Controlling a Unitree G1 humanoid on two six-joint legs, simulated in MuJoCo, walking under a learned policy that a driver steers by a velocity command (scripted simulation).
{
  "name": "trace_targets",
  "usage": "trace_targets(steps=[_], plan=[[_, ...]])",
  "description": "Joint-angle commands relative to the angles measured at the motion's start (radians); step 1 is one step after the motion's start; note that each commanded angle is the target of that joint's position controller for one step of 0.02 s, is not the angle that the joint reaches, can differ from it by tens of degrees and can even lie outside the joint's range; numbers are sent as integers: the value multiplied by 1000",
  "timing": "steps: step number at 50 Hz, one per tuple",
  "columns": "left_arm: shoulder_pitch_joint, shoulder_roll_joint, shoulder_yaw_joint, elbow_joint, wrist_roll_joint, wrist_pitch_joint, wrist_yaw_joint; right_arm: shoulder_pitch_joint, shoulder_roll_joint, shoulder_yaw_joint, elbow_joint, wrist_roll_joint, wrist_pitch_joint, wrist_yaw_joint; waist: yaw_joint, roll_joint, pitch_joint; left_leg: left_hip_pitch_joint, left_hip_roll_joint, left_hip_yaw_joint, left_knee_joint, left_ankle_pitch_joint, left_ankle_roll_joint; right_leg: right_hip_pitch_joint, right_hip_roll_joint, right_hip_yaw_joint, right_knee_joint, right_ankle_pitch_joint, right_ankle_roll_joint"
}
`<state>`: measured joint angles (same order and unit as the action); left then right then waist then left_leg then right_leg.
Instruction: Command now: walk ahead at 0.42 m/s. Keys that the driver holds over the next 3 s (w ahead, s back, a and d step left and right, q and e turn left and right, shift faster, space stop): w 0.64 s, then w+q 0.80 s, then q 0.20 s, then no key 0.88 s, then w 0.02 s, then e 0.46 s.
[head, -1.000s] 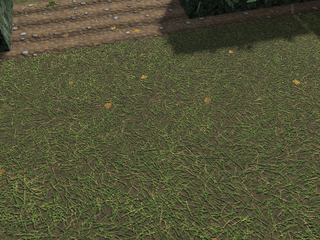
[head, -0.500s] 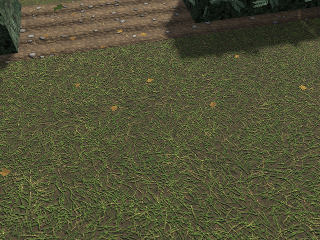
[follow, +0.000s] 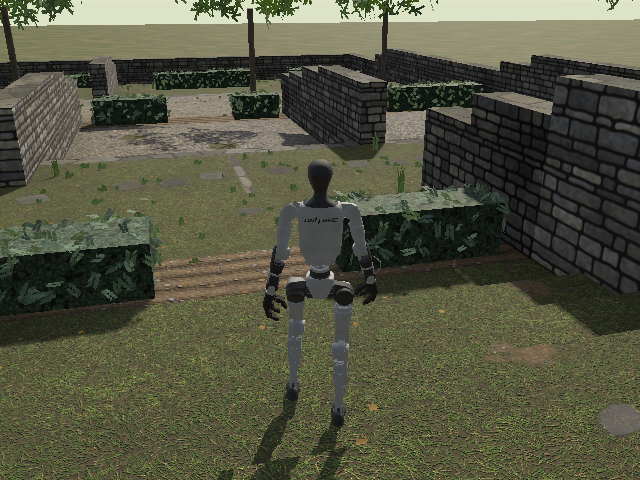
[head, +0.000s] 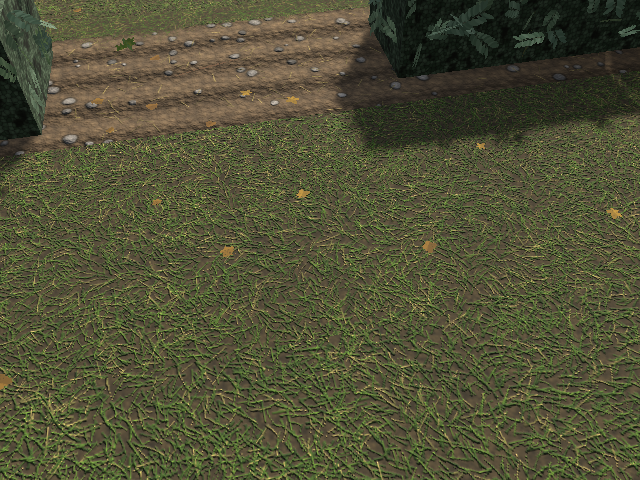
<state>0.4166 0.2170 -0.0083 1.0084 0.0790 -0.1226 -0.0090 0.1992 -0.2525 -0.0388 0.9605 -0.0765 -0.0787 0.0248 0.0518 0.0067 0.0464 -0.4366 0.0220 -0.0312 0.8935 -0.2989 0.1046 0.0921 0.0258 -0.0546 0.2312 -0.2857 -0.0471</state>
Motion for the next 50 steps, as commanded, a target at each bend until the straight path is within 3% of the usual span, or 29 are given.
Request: trace_targets(steps=[1,2,3,6,8,9,10,11,12,13,15,18,19,21,23,24,27,29,30,31,32,33,34,35,36,38,41,45,50], plan=[[62,95,5,-25,-3,7,-8,-158,-12,4,-110,4,-8,25,3,-93,119,-89,17,83,-61,93,-30,-116,-220,110,-138,250,-176],[75,105,4,-40,7,12,-12,-125,-8,4,-111,-9,-18,41,-2,-90,101,41,-16,121,0,146,-41,-235,-193,82,-97,288,-175],[93,104,3,-25,45,19,-17,-56,0,6,-89,-11,-25,57,-30,-101,113,56,0,68,92,218,-40,-273,-212,83,-47,335,-168],[38,135,11,-44,38,14,-17,57,-73,-25,-97,-16,-37,50,-98,-75,88,162,-29,102,59,135,-33,-323,-214,65,138,533,-161],[-57,227,49,-60,28,4,-44,458,-97,-53,11,-12,-38,35,-282,2,5,630,-114,172,0,127,-35,-629,-135,-2,597,662,-151],[-110,250,63,-73,28,-2,-75,661,-126,-66,54,-16,-38,23,-396,91,-40,764,-80,118,-128,123,31,-780,-43,-11,1042,425,-132],[36,33,25,-63,28,-10,-112,640,-173,-42,37,-28,-41,12,-256,296,-219,813,177,-336,-293,440,298,-862,96,46,1479,-375,-78],[-118,-35,8,-177,-16,-29,-109,595,-166,-28,9,-41,-64,16,-258,127,-74,667,309,-661,-424,429,394,-1058,119,242,1526,-340,-95],[-189,29,24,-226,-23,-26,-90,401,-146,-18,-5,-11,-90,29,-169,87,116,434,411,-762,-428,143,390,-1192,10,306,1498,-215,-80],[-181,109,44,-218,-2,-12,-57,245,-58,10,-29,3,-81,35,-112,-57,108,256,396,-697,-428,-25,361,-1161,-48,304,1448,-100,-75],[-79,46,10,-192,48,40,-33,57,83,73,-78,-39,-58,17,-11,-61,114,-91,294,-455,-480,-105,290,-989,-125,281,1167,106,-59],[7,5,-9,-196,61,58,-42,95,20,65,-66,-26,-83,-22,31,-3,35,-391,75,-126,-368,-190,190,-590,-93,68,1004,364,-6],[-67,-6,-23,-208,70,40,-53,213,67,77,-44,-33,-106,-58,-59,-48,39,-213,12,-64,-236,-180,133,-725,-151,137,779,766,38],[-268,23,-34,-257,28,40,-61,371,16,73,-5,6,-109,-82,-171,-55,51,-103,-21,-14,-111,-288,72,-735,-139,46,351,931,55],[-305,49,-26,-282,6,70,-65,400,-88,63,-7,-11,-90,-11,-122,47,69,-348,34,-103,-192,-383,101,-351,-93,-18,456,838,72],[-303,98,-13,-283,16,81,-65,377,-90,63,-23,1,-90,13,-101,28,109,-309,73,-142,-184,-415,110,-361,-105,-8,429,775,68],[-247,139,-3,-250,44,99,-51,404,-129,47,36,31,-39,18,-93,-3,173,159,133,-268,27,-360,59,-497,-201,117,29,742,11],[103,234,57,-124,19,66,-15,445,-99,50,68,-22,-6,49,9,-86,28,142,32,-122,364,-8,-12,-47,-152,2,10,819,-40],[294,270,88,-92,2,64,-32,654,64,82,118,-47,-4,80,0,-248,-291,-170,-78,-47,760,-230,-85,531,-257,78,494,1117,-253],[346,256,86,-78,2,70,-64,566,28,75,63,-23,2,91,66,-249,-401,-400,-120,-24,1044,-479,-116,664,-352,282,509,1034,-362],[369,233,78,-65,29,80,-67,348,-45,52,-24,1,-4,97,132,-172,-268,-577,-111,-19,1137,-463,-105,552,-346,347,397,796,-307],[147,229,74,-131,-14,53,-63,173,-28,51,-122,19,-31,69,75,-120,-98,-744,-29,-52,877,-172,-83,302,-411,463,196,215,-311],[51,112,36,-138,1,36,-60,118,-38,50,-112,12,-46,28,36,17,-1,-631,55,-121,645,30,-45,70,-399,423,70,94,-256],[-11,68,16,-161,3,32,-62,169,-35,52,-98,11,-49,7,-30,-42,16,-468,112,-139,478,162,-40,-159,-447,435,15,192,-318],[-2,9,-2,-151,14,33,-53,192,-56,42,-57,12,-33,7,-52,-1,89,-381,155,-140,317,232,-48,-324,-459,402,-78,269,-357],[44,26,3,-121,-18,14,-35,186,5,51,-62,1,-5,14,-78,-55,33,-340,153,-118,147,217,-50,-285,-409,327,-112,291,-338],[5,91,28,-113,-4,3,-21,90,46,69,-98,15,4,36,-65,-6,2,-275,128,-43,-135,334,-49,-233,-333,99,-81,550,-262],[26,74,20,-77,20,3,-30,-33,-20,46,-143,31,19,62,-56,-18,43,-216,81,-32,-168,546,-35,-244,-284,-52,-72,525,-190],[156,101,30,-2,13,13,-21,-236,-43,19,-208,21,13,59,14,-51,79,-238,11,61,-269,340,-16,8,-298,-120,-39,570,-138]])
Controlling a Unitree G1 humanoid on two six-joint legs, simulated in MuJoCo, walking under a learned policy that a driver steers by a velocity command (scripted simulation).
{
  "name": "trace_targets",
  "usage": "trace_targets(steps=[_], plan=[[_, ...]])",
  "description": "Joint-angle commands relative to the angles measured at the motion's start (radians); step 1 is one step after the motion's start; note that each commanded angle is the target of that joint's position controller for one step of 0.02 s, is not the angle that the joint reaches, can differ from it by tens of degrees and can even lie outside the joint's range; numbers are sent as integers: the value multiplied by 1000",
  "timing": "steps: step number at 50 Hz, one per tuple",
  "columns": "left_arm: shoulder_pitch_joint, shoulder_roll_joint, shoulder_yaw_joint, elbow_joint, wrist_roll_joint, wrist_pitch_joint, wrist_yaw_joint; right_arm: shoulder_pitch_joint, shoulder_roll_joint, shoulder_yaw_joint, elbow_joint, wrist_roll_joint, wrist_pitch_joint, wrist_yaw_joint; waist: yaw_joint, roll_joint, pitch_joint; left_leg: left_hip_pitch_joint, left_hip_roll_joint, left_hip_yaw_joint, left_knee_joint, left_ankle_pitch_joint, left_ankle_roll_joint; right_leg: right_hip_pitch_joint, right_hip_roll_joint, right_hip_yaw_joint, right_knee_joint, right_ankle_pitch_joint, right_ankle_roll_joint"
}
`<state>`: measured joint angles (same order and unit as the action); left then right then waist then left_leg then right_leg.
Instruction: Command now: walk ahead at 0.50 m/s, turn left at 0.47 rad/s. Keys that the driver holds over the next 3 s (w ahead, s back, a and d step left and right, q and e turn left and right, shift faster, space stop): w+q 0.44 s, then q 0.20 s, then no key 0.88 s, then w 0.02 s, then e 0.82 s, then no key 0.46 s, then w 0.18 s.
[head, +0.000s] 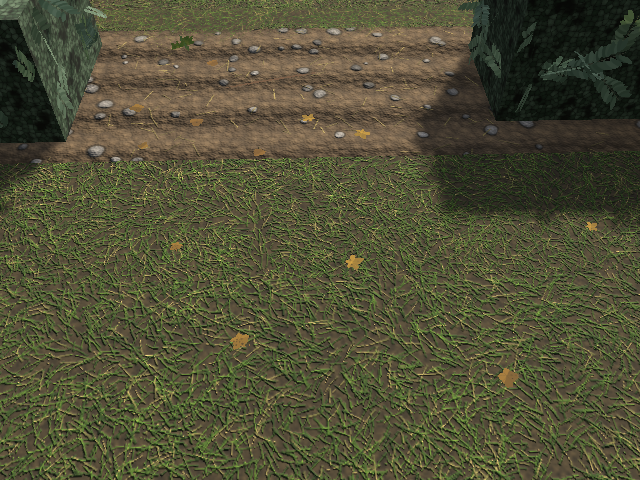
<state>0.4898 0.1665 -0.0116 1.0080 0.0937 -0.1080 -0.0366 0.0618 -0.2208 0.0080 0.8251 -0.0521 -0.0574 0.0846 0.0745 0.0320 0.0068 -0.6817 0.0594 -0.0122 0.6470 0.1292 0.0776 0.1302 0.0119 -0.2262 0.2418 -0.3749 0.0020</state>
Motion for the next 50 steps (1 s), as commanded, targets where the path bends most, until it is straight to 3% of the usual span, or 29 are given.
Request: trace_targets(steps=[1,4,5,6,7,8,10,12,15,17,19,20,23,24,26,27,31,32,33,34,35,36,37,40,41,43,44,47,50], plan=[[86,164,37,10,8,4,3,-109,-77,-34,-85,-7,-8,-3,-21,-106,119,69,-51,71,23,-187,20,-40,-300,46,-24,751,-188],[16,240,67,-10,6,5,9,99,-154,-79,-38,19,-40,-30,-138,-126,38,428,-159,137,0,-191,70,-130,-275,-44,297,1184,-133],[63,207,57,-6,28,-2,-3,306,-211,-107,24,19,-54,-48,-175,-41,-112,817,-134,35,85,27,152,-388,-234,-45,582,997,-66],[131,97,10,-37,50,-14,-37,560,-244,-116,89,17,-50,-57,-230,127,-372,1334,99,-429,-40,-99,368,-792,-89,42,909,268,45],[-98,155,31,-78,-21,-9,-71,740,-202,-110,160,-11,-48,-52,-342,57,-302,1342,185,-669,-253,-212,359,-993,42,168,1209,-240,11],[-269,126,28,-148,-47,-13,-63,654,-239,-131,171,-16,-73,-60,-327,-22,-90,1146,187,-596,-312,-342,259,-1106,-25,309,1158,-180,-41],[-274,150,33,-183,-6,-17,7,382,-118,-81,126,15,-96,-47,-170,-15,-17,698,128,-453,-330,-276,258,-855,-113,339,1043,-51,-53],[-228,60,7,-191,13,14,40,255,-44,-47,84,22,-101,-25,-65,-4,33,381,108,-405,-408,-283,254,-667,-153,335,944,-14,-41],[-268,117,13,-235,-15,32,49,208,-102,-56,46,16,-110,-10,-52,-33,42,203,37,-298,-457,-309,210,-565,-121,266,705,71,7],[-228,32,-21,-243,8,28,20,230,-131,-61,40,-33,-92,-8,-35,13,14,-53,-76,-157,-329,-289,157,-301,-67,189,787,387,9],[-162,74,-12,-258,19,29,-8,287,-130,-64,32,-48,-90,-16,-27,8,23,-70,-56,-226,-179,-260,194,-333,-57,167,886,343,25],[-323,100,-11,-301,19,22,-7,452,-62,-46,92,-51,-102,-50,-150,2,48,349,1,-388,-79,-443,204,-798,-128,408,764,477,34],[-621,104,-14,-365,21,7,-3,848,15,-36,231,-14,-91,-118,-373,15,77,1019,53,-599,197,-525,212,-1498,-134,439,473,452,57],[-641,69,-31,-359,14,-1,-12,730,53,-24,174,11,-76,-114,-358,-54,60,696,-52,-473,212,-560,175,-1177,-116,359,203,750,21],[-540,36,-35,-396,-19,23,-12,519,-94,-29,106,-56,-51,-45,-200,57,81,-155,-119,-361,90,-668,150,-351,-63,194,373,1014,-3],[-423,78,-18,-362,-27,37,-11,470,-111,-29,66,-52,-62,-29,-122,30,105,-307,-124,-394,125,-766,137,-183,-79,209,462,969,22],[13,231,54,-170,-40,47,-3,472,-139,-7,55,48,-29,-49,47,-81,128,37,-199,-388,658,-611,-38,47,-158,194,-149,1098,-15],[236,275,86,-84,-38,40,1,524,-78,17,56,16,-21,-12,57,-137,-54,32,-200,-316,895,-509,-123,303,-288,244,-67,1245,-138],[130,329,101,-165,-39,40,-29,867,121,34,78,11,-28,-4,-157,-376,-526,-220,-227,-155,1445,-1088,-151,774,-535,343,542,2022,-444],[110,279,82,-209,37,46,-43,800,-29,8,45,46,-15,0,-50,-245,-491,-416,-224,-137,1658,-1084,-188,686,-572,467,515,2099,-499],[37,273,81,-240,54,52,-32,570,-84,-17,-58,47,9,-7,-25,-155,-339,-479,-196,-92,1657,-977,-179,430,-535,426,416,1768,-402],[-169,279,66,-296,10,51,-45,443,-102,-34,-122,33,13,-33,-114,-124,-210,-457,-135,-93,1578,-824,-181,68,-536,528,272,1174,-399],[-241,250,56,-324,-11,38,-43,402,-73,-26,-128,21,2,-55,-150,-66,-94,-371,-73,-94,1429,-722,-170,-208,-506,413,209,1159,-394],[-244,111,26,-250,-33,-10,-33,575,74,22,-36,21,14,1,-260,-79,44,-40,25,-93,1124,-493,-161,-629,-300,176,97,1070,-281],[-249,97,21,-245,-56,-22,-10,580,57,14,-7,-5,15,18,-227,-73,4,-18,34,-82,920,-347,-171,-592,-245,134,118,955,-251],[-310,135,24,-249,-63,-23,2,537,18,-1,6,23,12,43,-214,14,-21,121,86,-48,411,-70,-212,-627,-178,60,138,703,-174],[-274,201,37,-234,-68,-21,-1,420,-9,-20,18,27,15,51,-173,-59,17,241,60,29,285,-56,-222,-683,-148,77,117,627,-127],[-232,264,68,-197,-91,3,-39,344,-95,-60,-1,30,3,21,-166,-85,-33,329,15,24,92,-229,-189,-527,-294,258,164,494,-119],[-49,166,61,-168,-114,12,-52,177,-143,-64,-13,61,-33,-26,-23,43,-154,444,113,-59,-59,-20,-32,-362,-222,244,205,219,-25]])
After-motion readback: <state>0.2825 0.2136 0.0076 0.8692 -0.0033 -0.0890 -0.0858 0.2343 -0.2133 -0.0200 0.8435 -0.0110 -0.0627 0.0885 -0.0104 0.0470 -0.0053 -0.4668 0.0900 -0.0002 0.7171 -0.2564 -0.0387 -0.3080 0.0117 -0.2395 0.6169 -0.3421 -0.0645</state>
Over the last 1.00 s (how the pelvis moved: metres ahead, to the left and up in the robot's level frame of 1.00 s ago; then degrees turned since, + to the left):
0.58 -0.02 -0.20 9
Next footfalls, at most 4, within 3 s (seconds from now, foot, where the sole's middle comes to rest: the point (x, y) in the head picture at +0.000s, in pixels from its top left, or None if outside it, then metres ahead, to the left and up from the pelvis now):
0.08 left None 0.24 0.12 -0.77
0.64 right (371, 469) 0.60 -0.04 -0.95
0.96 left None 0.55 0.17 -0.95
2.10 right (385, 437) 0.68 -0.08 -0.95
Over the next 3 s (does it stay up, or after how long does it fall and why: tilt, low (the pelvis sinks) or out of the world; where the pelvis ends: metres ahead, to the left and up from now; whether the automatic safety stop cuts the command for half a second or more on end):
stays up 0.72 0.04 -0.18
